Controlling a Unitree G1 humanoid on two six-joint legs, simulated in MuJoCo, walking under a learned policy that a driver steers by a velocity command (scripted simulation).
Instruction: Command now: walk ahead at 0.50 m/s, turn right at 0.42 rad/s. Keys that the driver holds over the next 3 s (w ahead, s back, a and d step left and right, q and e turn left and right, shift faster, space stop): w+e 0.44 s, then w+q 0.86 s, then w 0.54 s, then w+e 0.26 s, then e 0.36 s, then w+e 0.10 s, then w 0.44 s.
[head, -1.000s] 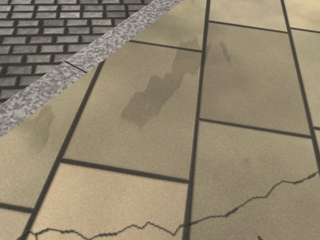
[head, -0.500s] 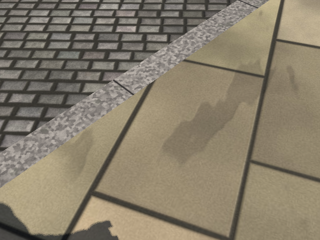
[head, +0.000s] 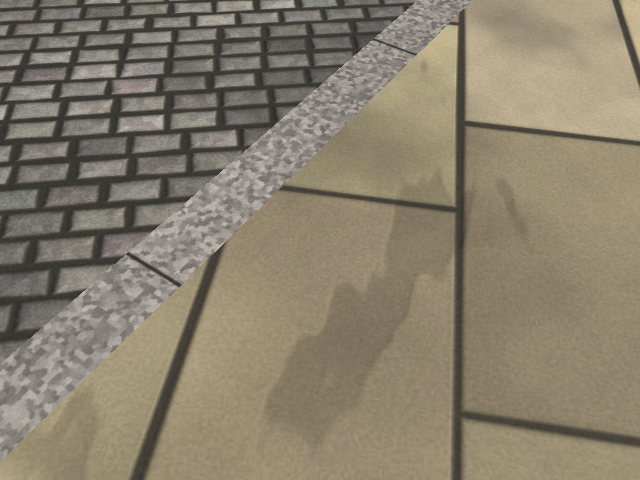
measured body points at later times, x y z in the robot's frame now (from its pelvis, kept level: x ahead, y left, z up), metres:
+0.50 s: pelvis +0.27 -0.09 +0.00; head +0.31 -0.11 +0.45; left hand +0.44 +0.16 -0.10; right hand +0.36 -0.39 -0.10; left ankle +0.36 +0.09 -0.66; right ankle +0.27 -0.15 -0.75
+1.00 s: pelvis +0.58 -0.09 -0.01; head +0.61 -0.09 +0.44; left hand +0.75 +0.16 -0.11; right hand +0.65 -0.38 -0.11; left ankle +0.63 -0.03 -0.75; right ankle +0.53 -0.24 -0.66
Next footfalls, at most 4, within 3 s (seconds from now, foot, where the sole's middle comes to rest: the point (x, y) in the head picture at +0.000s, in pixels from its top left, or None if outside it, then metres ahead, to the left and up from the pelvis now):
0.28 right None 0.31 -0.16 -0.78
0.82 left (331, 401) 0.67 -0.04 -0.78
1.30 right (412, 304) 0.92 -0.25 -0.78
1.78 left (292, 243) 1.13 0.05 -0.78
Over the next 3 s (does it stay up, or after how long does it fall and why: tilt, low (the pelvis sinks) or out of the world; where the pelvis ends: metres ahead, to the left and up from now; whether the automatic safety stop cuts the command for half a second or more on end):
stays up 1.47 -0.04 0.00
